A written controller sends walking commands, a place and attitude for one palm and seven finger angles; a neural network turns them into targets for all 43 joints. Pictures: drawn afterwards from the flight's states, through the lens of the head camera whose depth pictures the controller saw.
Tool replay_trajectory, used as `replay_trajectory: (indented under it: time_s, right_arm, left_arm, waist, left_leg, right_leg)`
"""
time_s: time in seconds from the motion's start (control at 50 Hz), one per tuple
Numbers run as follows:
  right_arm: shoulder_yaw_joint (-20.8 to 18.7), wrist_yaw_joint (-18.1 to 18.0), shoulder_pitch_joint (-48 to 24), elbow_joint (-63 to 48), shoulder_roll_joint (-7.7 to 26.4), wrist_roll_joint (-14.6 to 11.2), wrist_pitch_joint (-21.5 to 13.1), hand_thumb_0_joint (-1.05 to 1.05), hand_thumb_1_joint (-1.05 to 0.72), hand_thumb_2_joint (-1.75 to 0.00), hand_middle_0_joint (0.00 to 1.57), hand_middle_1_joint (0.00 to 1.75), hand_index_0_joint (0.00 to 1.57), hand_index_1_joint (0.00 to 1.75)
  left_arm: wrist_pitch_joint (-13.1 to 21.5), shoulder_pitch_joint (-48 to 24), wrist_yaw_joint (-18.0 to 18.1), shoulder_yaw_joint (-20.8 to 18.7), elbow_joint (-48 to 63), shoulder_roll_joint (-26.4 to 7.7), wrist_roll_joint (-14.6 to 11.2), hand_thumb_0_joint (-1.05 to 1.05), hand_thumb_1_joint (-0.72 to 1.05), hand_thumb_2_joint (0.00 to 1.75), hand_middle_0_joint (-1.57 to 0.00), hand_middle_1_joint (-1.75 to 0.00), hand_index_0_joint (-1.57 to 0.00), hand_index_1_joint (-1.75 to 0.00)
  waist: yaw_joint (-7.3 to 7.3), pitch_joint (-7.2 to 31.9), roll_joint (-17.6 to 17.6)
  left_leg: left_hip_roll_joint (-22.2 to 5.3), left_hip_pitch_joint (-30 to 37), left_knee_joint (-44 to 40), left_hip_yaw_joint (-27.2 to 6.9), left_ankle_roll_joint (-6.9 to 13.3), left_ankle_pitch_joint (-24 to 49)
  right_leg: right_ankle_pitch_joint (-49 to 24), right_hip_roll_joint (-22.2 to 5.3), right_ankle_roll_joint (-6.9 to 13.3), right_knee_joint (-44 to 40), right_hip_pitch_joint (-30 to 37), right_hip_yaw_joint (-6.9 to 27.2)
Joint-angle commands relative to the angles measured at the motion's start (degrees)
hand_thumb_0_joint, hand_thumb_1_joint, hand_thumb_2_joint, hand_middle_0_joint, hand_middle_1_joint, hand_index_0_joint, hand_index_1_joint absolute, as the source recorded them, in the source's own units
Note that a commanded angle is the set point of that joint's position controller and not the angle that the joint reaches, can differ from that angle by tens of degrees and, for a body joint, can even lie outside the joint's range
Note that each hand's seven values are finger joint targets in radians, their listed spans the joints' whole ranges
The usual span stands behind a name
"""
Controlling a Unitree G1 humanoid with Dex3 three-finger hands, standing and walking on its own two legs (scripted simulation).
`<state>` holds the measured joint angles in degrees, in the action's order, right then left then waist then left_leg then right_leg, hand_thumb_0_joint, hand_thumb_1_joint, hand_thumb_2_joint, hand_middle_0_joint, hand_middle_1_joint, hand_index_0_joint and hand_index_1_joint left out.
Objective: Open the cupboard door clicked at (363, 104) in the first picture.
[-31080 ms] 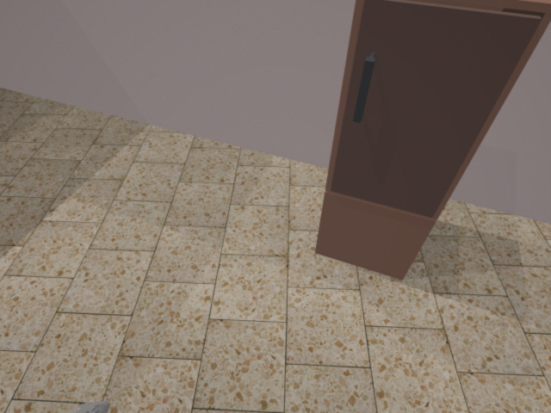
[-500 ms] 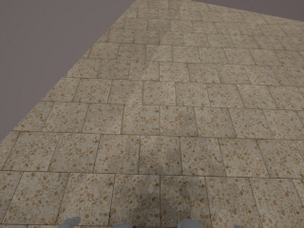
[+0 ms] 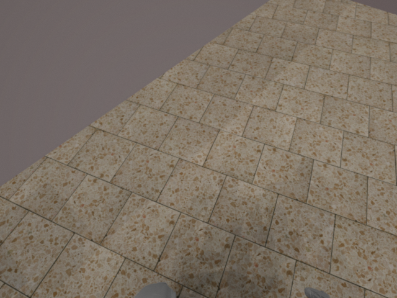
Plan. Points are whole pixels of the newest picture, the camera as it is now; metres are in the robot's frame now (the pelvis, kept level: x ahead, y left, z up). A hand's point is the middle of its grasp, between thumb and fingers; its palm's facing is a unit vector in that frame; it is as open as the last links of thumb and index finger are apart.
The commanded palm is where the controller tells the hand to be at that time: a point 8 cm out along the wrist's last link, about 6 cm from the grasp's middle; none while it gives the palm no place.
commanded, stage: turn to face it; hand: left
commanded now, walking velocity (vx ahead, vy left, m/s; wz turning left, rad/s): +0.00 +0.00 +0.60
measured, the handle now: out of the picture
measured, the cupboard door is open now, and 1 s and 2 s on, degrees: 53 53 53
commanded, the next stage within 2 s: none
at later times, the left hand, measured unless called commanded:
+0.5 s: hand out of the picture +0.05 +0.17 -0.15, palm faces +0.30 -0.91 -0.28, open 7.4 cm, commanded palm none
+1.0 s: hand out of the picture +0.03 +0.21 -0.15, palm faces +0.57 -0.78 -0.27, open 7.4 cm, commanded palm none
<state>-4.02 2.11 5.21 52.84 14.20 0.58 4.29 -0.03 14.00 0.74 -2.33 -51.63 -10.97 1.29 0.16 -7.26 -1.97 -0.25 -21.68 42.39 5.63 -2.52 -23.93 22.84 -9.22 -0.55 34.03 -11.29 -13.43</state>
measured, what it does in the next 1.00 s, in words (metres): steps on the spot, turning left: left foot, then right foot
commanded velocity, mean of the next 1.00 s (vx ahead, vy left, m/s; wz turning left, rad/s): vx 0.00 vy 0.00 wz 0.60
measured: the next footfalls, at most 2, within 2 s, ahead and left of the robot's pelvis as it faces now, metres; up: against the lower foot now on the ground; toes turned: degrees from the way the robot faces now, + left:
left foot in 0.04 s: +0.04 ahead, +0.12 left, +0.00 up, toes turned +8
right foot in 0.34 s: +0.09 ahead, -0.15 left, +0.00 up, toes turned +8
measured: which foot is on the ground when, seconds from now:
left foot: up 0.00-0.02, down 0.04-0.34, up 0.36-0.66, down 0.68-1.00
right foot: down 0.00-0.04, up 0.06-0.32, down 0.34-0.68, up 0.70-1.00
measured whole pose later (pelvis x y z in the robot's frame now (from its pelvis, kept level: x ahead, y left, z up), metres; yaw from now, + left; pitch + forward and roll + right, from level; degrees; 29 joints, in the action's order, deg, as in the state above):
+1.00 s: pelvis +0.06 -0.04 +0.00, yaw +35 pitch +2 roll +0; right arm -3.6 0.5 10.1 52.7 12.8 1.7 2.6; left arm -2.6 7.2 0.4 -4.2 -50.0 -13.8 0.6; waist -1.2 -5.2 0.8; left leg 1.4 -17.6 30.4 -3.6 0.5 -14.9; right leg 24.6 -3.3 -4.0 48.0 -23.9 -0.7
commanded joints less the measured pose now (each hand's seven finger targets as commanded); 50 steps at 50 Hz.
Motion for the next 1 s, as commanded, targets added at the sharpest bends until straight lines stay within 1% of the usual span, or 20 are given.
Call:
replay_trajectory:
  time_s: [0.0, 0.02, 0.04, 0.08, 0.12, 0.26, 0.28, 0.3, 0.32, 0.34, 0.36, 0.42, 0.54, 0.62, 0.64, 0.66, 0.68, 0.7, 0.8, 0.98]
  right_arm:
    - [-1.97, -0.64, 6.89, -4.04, 8.05, 0.7, -2.72, 0.0, -0.9, -0.9, 0.2, 0.3, 0.2, 0.3]
    - [-3.86, -1.17, 11.9, -3.46, 15.08, 1.0, -3.0, 0.0, -0.9, -0.9, 0.2, 0.3, 0.2, 0.3]
    - [-3.8, -1.35, 14.87, -2.16, 16.25, 0.53, -2.3, 0.0, -0.9, -0.9, 0.2, 0.3, 0.2, 0.3]
    - [-3.26, -2.72, 8.71, -3.75, 13.35, 0.77, -2.83, 0.0, -0.9, -0.9, 0.2, 0.3, 0.2, 0.3]
    - [-2.44, -2.84, 2.47, -5.43, 11.11, 1.05, -2.9, 0.0, -0.9, -0.9, 0.2, 0.3, 0.2, 0.3]
    - [-2.93, -2.28, -1.36, -6.65, 11.29, 1.03, -2.06, 0.0, -0.9, -0.9, 0.2, 0.3, 0.2, 0.3]
    - [-2.85, -2.13, -2.06, -7.05, 10.41, 0.69, -1.99, 0.0, -0.9, -0.9, 0.2, 0.3, 0.2, 0.3]
    - [-2.57, -1.77, -1.39, -7.84, 7.29, 0.14, -1.96, 0.0, -0.9, -0.9, 0.2, 0.3, 0.2, 0.3]
    - [-2.08, -1.47, -1.92, -9.12, 4.2, 0.11, -2.15, 0.0, -0.9, -0.9, 0.2, 0.3, 0.2, 0.3]
    - [-2.53, -1.39, -1.54, -8.35, 6.65, 0.56, -1.77, 0.0, -0.9, -0.9, 0.2, 0.3, 0.2, 0.3]
    - [-2.67, -1.3, -1.61, -7.44, 5.79, 0.52, -1.28, 0.0, -0.9, -0.9, 0.2, 0.3, 0.2, 0.3]
    - [-1.57, -0.54, 0.22, -5.55, 3.58, 0.33, -1.01, 0.0, -0.9, -0.9, 0.2, 0.3, 0.2, 0.3]
    - [-0.15, -0.1, -3.25, -5.75, 1.11, -0.2, -1.71, 0.0, -0.9, -0.9, 0.2, 0.3, 0.2, 0.3]
    - [-1.04, -0.36, 3.52, -4.83, 4.09, 0.26, -2.39, 0.0, -0.9, -0.9, 0.2, 0.3, 0.2, 0.3]
    - [-2.32, -0.62, 8.27, -3.99, 9.05, 0.73, -2.96, 0.0, -0.9, -0.9, 0.2, 0.3, 0.2, 0.3]
    - [-3.93, -1.22, 13.1, -3.23, 15.34, 0.9, -2.94, 0.0, -0.9, -0.9, 0.2, 0.3, 0.2, 0.3]
    - [-3.72, -1.7, 15.21, -1.86, 14.89, 0.69, -2.6, 0.0, -0.9, -0.9, 0.2, 0.3, 0.2, 0.3]
    - [-3.58, -2.52, 12.86, -2.86, 13.62, 0.84, -2.82, 0.0, -0.9, -0.9, 0.2, 0.3, 0.2, 0.3]
    - [-2.0, -3.05, 4.99, -4.5, 9.48, 0.83, -3.6, 0.0, -0.9, -0.9, 0.2, 0.3, 0.2, 0.3]
    - [-3.02, -2.6, 3.2, -4.75, 10.43, 1.02, -2.34, 0.0, -0.9, -0.9, 0.2, 0.3, 0.2, 0.3]
  left_arm:
    - [0.87, 0.84, 0.48, -3.67, 3.56, -12.23, -0.59, 0.0, 0.9, 0.9, -0.2, -0.3, -0.2, -0.3]
    - [0.58, -1.12, -0.05, -2.45, 6.39, -7.86, -1.06, 0.0, 0.9, 0.9, -0.2, -0.3, -0.2, -0.3]
    - [-0.46, -5.08, 0.72, -2.27, 8.47, -8.86, -0.37, 0.0, 0.9, 0.9, -0.2, -0.3, -0.2, -0.3]
    - [-1.06, -6.99, 0.85, -2.57, 6.79, -7.99, -0.39, 0.0, 0.9, 0.9, -0.2, -0.3, -0.2, -0.3]
    - [-1.64, -4.43, 0.1, -2.81, 4.79, -7.85, -0.26, 0.0, 0.9, 0.9, -0.2, -0.3, -0.2, -0.3]
    - [-0.93, 1.89, -0.33, -2.94, 3.7, -6.87, -0.34, 0.0, 0.9, 0.9, -0.2, -0.3, -0.2, -0.3]
    - [-0.37, 3.9, -0.15, -3.36, 3.38, -7.96, -0.21, 0.0, 0.9, 0.9, -0.2, -0.3, -0.2, -0.3]
    - [0.44, 5.76, 0.31, -4.17, 3.8, -12.1, 0.53, 0.0, 0.9, 0.9, -0.2, -0.3, -0.2, -0.3]
    - [0.59, 5.72, 0.7, -4.8, 4.22, -16.7, 0.91, 0.0, 0.9, 0.9, -0.2, -0.3, -0.2, -0.3]
    - [0.75, 4.33, 0.98, -4.13, 4.77, -15.3, 0.29, 0.0, 0.9, 0.9, -0.2, -0.3, -0.2, -0.3]
    - [0.53, 0.48, 1.21, -3.62, 5.39, -13.4, 0.14, 0.0, 0.9, 0.9, -0.2, -0.3, -0.2, -0.3]
    - [0.57, -3.6, 1.39, -2.4, 6.52, -9.46, 0.19, 0.0, 0.9, 0.9, -0.2, -0.3, -0.2, -0.3]
    - [0.69, 2.91, 1.2, -3.75, 3.76, -12.77, 0.38, 0.0, 0.9, 0.9, -0.2, -0.3, -0.2, -0.3]
    - [0.42, 0.72, 0.62, -4.28, 3.8, -12.5, -0.24, 0.0, 0.9, 0.9, -0.2, -0.3, -0.2, -0.3]
    - [0.19, 0.27, 0.26, -3.99, 5.13, -10.66, -0.65, 0.0, 0.9, 0.9, -0.2, -0.3, -0.2, -0.3]
    - [-0.11, -3.08, 0.0, -2.48, 8.1, -6.43, -0.88, 0.0, 0.9, 0.9, -0.2, -0.3, -0.2, -0.3]
    - [-0.98, -7.19, 0.64, -2.45, 9.13, -8.25, -0.07, 0.0, 0.9, 0.9, -0.2, -0.3, -0.2, -0.3]
    - [-1.01, -8.64, 0.9, -2.51, 8.54, -7.01, -0.32, 0.0, 0.9, 0.9, -0.2, -0.3, -0.2, -0.3]
    - [-1.58, -4.6, -0.26, -2.92, 4.27, -6.9, -0.17, 0.0, 0.9, 0.9, -0.2, -0.3, -0.2, -0.3]
    - [-0.95, -3.05, 0.1, -2.67, 5.1, -6.51, -0.8, 0.0, 0.9, 0.9, -0.2, -0.3, -0.2, -0.3]
  waist:
    - [-3.96, 15.97, 0.27]
    - [-6.89, 17.79, 19.35]
    - [-7.6, 16.68, 11.72]
    - [-5.05, 12.25, 15.28]
    - [-1.78, 8.99, 11.85]
    - [1.46, 8.84, 10.12]
    - [2.72, 9.05, 7.53]
    - [3.74, 9.86, -3.02]
    - [4.53, 9.31, -17.35]
    - [3.61, 9.28, -13.99]
    - [1.45, 7.53, -13.02]
    - [-0.85, 7.79, -10.79]
    - [2.95, 9.58, -9.8]
    - [-1.34, 11.68, -6.21]
    - [-3.96, 15.57, 6.05]
    - [-6.78, 15.79, 21.99]
    - [-7.5, 15.71, 14.17]
    - [-6.07, 14.61, 14.13]
    - [-1.09, 10.3, 9.72]
    - [0.13, 9.67, 11.5]
  left_leg:
    - [-5.24, 21.3, -16.74, -4.76, 4.72, 25.09]
    - [-23.04, 30.52, -16.87, -28.39, 15.38, 52.01]
    - [-26.18, 25.55, -17.07, -26.58, 18.68, 49.36]
    - [-19.68, 16.7, -19.79, -24.17, 15.55, 36.53]
    - [-15.32, 9.76, -21.47, -19.44, 12.75, 26.62]
    - [-10.09, -0.43, -17.8, -20.07, 9.62, 15.32]
    - [-7.39, -3.91, -14.13, -18.44, 7.49, 12.48]
    - [-1.39, -10.86, -4.34, -13.24, 3.91, 4.41]
    - [4.97, -16.15, 12.54, -5.62, 0.46, -10.7]
    - [1.2, -13.74, 24.57, -9.71, 1.17, -10.37]
    - [0.02, -14.16, 30.33, -9.8, 0.85, -7.0]
    - [-1.59, -12.12, 25.64, -5.7, -0.71, -1.84]
    - [0.06, -5.0, 2.43, 0.72, -0.08, -2.23]
    - [0.18, 9.27, -14.27, 0.59, 1.87, 10.04]
    - [-8.91, 21.13, -17.61, -11.17, 6.21, 25.3]
    - [-24.27, 26.04, -19.98, -31.18, 15.88, 49.17]
    - [-24.7, 22.94, -19.64, -29.39, 17.91, 42.04]
    - [-21.67, 20.34, -19.58, -28.7, 16.91, 38.15]
    - [-12.8, 12.96, -21.88, -18.17, 11.59, 30.73]
    - [-10.01, 4.65, -17.9, -23.47, 10.47, 27.45]
  right_leg:
    - [-35.67, -7.78, -0.69, 15.13, -3.89, 1.88]
    - [11.01, 1.17, -4.89, 29.65, -22.0, 2.18]
    - [16.46, 1.84, -3.83, 34.53, -23.14, 9.95]
    - [9.72, 1.67, -3.97, 35.48, -24.37, 13.96]
    - [4.81, 2.5, -4.04, 31.67, -20.35, 13.46]
    - [-3.51, 8.3, -3.12, 3.4, -2.01, 8.97]
    - [-7.92, 7.23, -2.82, -4.26, 3.23, 9.43]
    - [-5.21, -2.22, -0.07, -14.13, 8.98, 19.95]
    - [-10.63, -17.72, 6.94, -19.51, 8.33, 35.9]
    - [-10.06, -19.65, 9.7, -19.42, 1.82, 35.15]
    - [-11.41, -16.12, 9.05, -18.29, -0.67, 31.41]
    - [-31.71, -9.58, 6.48, -12.47, 2.7, 13.6]
    - [-45.75, -11.5, 6.18, -6.93, 10.61, 7.99]
    - [-37.38, -10.94, 1.99, 3.1, 3.25, 3.42]
    - [-22.12, -6.63, -1.67, 14.45, -8.33, 1.04]
    - [16.64, 1.62, -5.09, 28.19, -23.37, 2.98]
    - [16.28, 1.93, -3.91, 33.24, -24.17, 10.69]
    - [12.54, 1.8, -3.93, 34.96, -25.76, 12.43]
    - [0.55, 3.38, -4.21, 29.71, -20.51, 13.25]
    - [-2.9, 8.94, -3.04, 3.13, -3.57, 10.6]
